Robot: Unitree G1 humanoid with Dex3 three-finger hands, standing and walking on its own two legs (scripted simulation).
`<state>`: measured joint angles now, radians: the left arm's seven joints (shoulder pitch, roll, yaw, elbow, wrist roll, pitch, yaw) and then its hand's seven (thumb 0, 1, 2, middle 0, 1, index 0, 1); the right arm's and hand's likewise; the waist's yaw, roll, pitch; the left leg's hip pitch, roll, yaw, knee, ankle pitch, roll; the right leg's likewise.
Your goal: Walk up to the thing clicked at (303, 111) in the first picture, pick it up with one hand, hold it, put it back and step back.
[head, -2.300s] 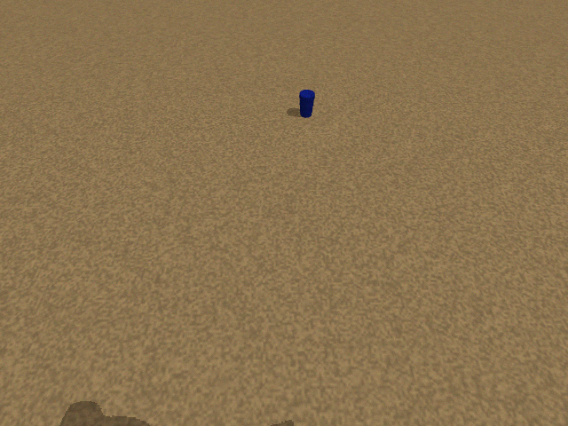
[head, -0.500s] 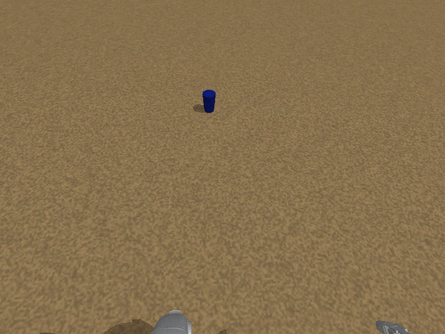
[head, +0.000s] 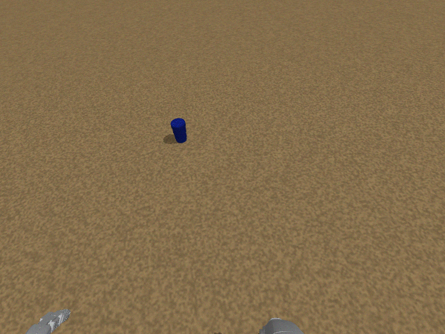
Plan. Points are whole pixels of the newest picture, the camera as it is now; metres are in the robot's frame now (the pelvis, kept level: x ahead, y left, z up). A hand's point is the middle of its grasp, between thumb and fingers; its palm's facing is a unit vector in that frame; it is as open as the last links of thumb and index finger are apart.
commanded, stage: walk up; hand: left
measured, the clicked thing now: (179, 131) +1.36 +0.25 -0.68
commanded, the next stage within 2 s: none
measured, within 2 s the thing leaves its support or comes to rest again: neither
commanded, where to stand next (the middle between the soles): +1.01 +0.06 m, yaw +0 degrees
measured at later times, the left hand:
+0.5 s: hand (79, 292) +0.25 +0.33 -0.15, palm faces -0.02 -0.93 -0.36, open 7.3 cm
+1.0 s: hand (124, 161) +0.59 +0.28 -0.10, palm faces -0.04 -0.91 -0.40, open 7.3 cm
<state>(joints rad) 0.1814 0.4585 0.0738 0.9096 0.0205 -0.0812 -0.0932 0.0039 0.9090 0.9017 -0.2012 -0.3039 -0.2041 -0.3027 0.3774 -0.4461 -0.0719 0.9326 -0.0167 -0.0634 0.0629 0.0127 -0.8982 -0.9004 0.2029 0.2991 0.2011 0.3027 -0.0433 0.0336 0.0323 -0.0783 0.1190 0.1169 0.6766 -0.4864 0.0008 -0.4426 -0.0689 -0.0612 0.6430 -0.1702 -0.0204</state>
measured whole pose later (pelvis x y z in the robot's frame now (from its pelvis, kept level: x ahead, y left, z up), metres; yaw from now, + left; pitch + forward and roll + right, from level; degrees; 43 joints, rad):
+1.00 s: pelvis +0.47 +0.01 +0.01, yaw +0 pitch -3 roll +1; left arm 0.17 0.39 0.05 0.87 0.00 -0.09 -0.05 0.00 0.91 0.90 -0.20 -0.30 -0.20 -0.30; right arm 0.34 -0.42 -0.05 0.92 0.00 -0.04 0.04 0.01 -0.90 -0.90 0.20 0.30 0.20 0.30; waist -0.03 0.05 0.09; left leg -0.28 0.03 0.02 1.05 -0.45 0.04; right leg -0.36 -0.04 -0.08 0.61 -0.21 -0.03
